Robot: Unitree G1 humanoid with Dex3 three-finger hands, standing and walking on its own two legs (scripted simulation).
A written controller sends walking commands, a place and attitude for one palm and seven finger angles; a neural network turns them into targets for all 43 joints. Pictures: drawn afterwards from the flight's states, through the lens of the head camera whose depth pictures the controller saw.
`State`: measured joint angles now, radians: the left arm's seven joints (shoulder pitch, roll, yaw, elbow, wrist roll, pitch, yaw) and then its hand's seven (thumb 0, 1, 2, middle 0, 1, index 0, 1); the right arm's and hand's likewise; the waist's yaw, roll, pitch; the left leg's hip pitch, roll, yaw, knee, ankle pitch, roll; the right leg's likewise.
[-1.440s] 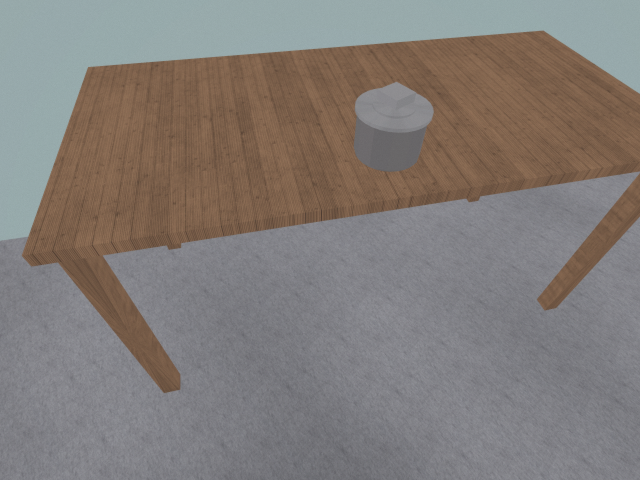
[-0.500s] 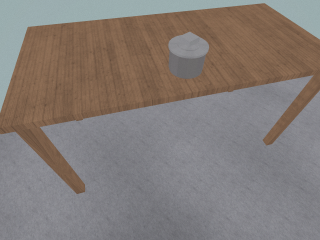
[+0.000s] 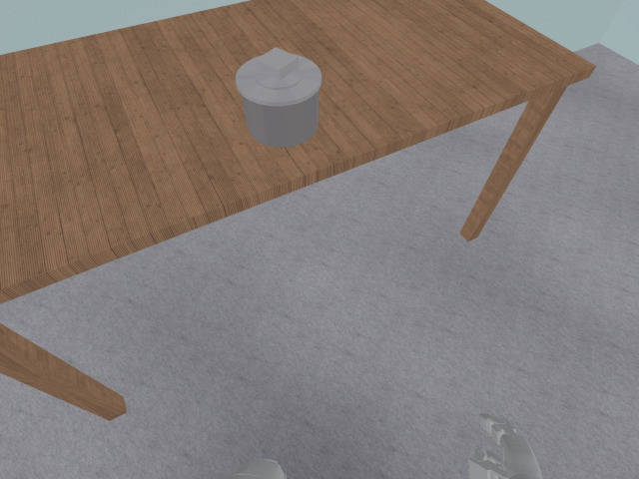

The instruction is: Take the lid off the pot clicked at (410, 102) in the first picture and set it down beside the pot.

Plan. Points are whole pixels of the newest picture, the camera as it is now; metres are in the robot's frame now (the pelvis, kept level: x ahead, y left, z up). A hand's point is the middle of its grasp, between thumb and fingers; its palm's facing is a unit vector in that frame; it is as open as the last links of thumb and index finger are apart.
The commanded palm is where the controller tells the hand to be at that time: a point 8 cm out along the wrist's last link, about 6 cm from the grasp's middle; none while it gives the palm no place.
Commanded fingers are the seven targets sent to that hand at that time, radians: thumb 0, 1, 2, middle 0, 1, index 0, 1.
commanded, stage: walk to a spot facing it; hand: left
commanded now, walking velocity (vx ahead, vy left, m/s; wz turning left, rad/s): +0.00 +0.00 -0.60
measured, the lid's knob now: (277, 63) +0.74 +0.17 +0.09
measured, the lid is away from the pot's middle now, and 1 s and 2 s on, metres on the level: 0.00 0.00 0.00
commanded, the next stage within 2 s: none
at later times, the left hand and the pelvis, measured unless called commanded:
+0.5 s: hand (229, 414) +0.21 +0.17 -0.17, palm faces -0.34 -0.91 -0.23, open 7.3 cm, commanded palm none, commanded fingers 0.00 0.90 0.90 -0.20 -0.30 -0.20 -0.30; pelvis +0.03 +0.01 -0.01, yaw -18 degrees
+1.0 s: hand (270, 388) +0.25 +0.11 -0.18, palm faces -0.50 -0.84 -0.22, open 7.3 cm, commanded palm none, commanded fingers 0.00 0.90 0.90 -0.20 -0.30 -0.20 -0.30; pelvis +0.08 -0.01 -0.01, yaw -35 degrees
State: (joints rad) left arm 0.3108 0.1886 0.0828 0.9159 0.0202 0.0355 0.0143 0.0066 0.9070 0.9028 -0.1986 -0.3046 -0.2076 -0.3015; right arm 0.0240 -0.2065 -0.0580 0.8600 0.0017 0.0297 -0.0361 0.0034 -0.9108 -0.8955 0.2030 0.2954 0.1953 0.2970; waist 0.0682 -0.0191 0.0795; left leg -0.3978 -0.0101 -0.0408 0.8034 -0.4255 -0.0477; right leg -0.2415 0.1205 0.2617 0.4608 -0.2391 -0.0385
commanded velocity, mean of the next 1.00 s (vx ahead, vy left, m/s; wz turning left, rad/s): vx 0.00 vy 0.00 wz -0.60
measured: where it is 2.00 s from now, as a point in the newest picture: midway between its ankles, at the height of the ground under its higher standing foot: outside the picture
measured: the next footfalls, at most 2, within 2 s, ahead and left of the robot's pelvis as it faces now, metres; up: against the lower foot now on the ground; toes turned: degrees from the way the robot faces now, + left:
left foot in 0.08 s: +0.04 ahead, +0.13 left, +0.00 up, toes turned -6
right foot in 0.54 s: +0.04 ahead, -0.13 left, +0.00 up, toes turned -24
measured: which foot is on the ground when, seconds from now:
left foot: up 0.00-0.06, down 0.08-0.54, up 0.56-0.98, down 1.00-1.00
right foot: down 0.00-0.08, up 0.10-0.52, down 0.54-1.00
